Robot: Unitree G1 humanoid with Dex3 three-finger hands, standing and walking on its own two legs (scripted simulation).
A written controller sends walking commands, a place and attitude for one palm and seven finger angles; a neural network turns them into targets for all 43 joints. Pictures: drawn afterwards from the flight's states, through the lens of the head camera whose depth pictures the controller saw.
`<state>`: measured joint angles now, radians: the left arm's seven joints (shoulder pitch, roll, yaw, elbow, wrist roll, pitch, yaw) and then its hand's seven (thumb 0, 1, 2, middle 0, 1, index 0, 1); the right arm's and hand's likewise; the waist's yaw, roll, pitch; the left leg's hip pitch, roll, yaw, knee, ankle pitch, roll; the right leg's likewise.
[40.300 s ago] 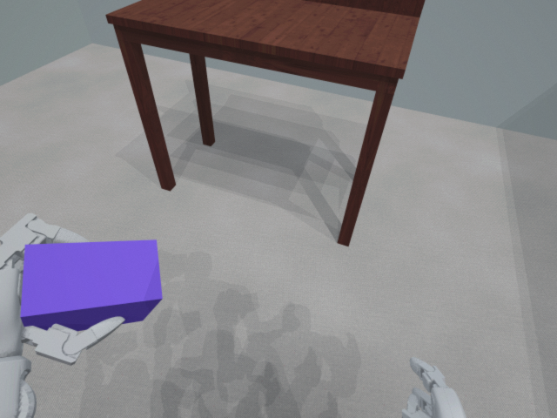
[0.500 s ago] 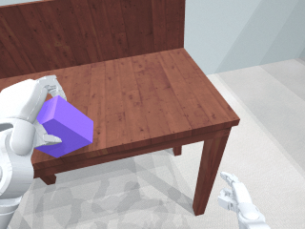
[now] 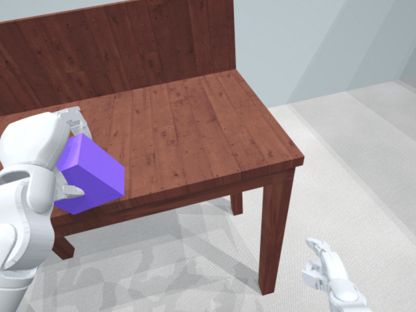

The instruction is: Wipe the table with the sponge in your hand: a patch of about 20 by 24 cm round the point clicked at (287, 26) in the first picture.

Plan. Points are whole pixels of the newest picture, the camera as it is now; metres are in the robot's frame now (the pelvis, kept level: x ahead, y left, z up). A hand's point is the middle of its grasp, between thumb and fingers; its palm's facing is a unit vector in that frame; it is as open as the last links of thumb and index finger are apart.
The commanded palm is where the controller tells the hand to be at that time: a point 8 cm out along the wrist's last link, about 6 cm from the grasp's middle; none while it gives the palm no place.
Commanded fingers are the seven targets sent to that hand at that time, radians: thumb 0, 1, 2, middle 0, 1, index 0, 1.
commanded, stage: turn the palm down, sponge in hand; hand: left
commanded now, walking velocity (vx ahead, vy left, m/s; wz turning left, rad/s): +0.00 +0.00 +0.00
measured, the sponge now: (85, 181) +0.25 +0.28 +0.16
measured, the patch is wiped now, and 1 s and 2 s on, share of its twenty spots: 0.05 0.05 0.05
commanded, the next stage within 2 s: move the sponge above the wiping area in 0.20 s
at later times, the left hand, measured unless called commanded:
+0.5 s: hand (65, 150) +0.26 +0.29 +0.23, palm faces +0.30 -0.02 -0.95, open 10.8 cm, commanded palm +0.21 +0.28 +0.30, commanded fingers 0.00 0.10 1.30 -1.20 -1.60 -1.20 -1.60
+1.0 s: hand (73, 140) +0.30 +0.30 +0.22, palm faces +0.23 -0.03 -0.97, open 10.8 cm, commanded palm +0.25 +0.30 +0.29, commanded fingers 0.00 0.10 1.30 -1.20 -1.60 -1.20 -1.60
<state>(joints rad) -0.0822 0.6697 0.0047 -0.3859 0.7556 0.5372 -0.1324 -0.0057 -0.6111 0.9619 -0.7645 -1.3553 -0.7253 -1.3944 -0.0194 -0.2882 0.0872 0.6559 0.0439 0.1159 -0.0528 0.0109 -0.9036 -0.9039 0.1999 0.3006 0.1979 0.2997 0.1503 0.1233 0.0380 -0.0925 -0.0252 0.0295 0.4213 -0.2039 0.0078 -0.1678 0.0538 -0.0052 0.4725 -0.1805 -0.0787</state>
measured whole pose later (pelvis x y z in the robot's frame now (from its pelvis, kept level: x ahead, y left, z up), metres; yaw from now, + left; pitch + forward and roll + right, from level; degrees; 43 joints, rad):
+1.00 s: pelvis +0.01 +0.02 +0.00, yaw +1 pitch -5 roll +1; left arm -0.29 0.61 -0.10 -0.17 0.85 0.59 -0.18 0.00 -0.61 0.96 -0.76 -1.36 -0.73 -1.40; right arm -0.02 -0.27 0.10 0.67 0.05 0.10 -0.05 0.01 -0.90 -0.90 0.20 0.30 0.20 0.30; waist 0.14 0.11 0.02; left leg -0.09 -0.05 0.03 0.37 -0.19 0.03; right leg -0.16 0.03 0.00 0.43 -0.17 -0.05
